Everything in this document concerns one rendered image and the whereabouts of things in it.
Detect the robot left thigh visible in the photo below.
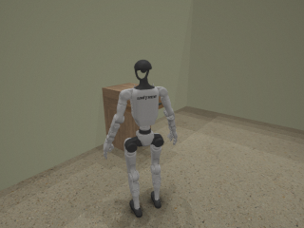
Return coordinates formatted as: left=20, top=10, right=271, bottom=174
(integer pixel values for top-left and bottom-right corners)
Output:
left=123, top=136, right=140, bottom=182

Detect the right robot hand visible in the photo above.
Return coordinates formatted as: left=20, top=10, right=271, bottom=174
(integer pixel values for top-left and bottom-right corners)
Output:
left=167, top=131, right=178, bottom=145

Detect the left robot hand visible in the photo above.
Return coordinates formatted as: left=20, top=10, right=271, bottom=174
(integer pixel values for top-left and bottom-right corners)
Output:
left=103, top=142, right=114, bottom=159

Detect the right robot forearm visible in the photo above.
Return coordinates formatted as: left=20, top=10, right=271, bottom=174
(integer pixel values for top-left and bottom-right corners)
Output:
left=166, top=109, right=177, bottom=133

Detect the right robot upper arm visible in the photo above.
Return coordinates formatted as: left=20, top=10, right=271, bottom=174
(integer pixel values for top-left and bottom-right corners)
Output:
left=156, top=86, right=174, bottom=117

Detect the left robot forearm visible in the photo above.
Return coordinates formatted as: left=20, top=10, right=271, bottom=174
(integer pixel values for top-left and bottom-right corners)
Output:
left=105, top=114, right=120, bottom=144

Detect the cabinet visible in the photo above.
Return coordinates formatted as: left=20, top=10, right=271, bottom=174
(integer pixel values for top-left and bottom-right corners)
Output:
left=102, top=83, right=151, bottom=151

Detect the left robot upper arm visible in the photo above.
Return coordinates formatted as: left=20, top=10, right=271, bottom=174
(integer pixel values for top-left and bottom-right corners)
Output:
left=115, top=88, right=132, bottom=124

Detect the drawer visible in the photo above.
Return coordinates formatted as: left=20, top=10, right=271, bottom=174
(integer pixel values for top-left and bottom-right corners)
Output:
left=125, top=96, right=164, bottom=113

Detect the robot right foot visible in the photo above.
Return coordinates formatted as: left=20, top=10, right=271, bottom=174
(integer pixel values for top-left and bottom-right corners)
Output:
left=151, top=191, right=162, bottom=209

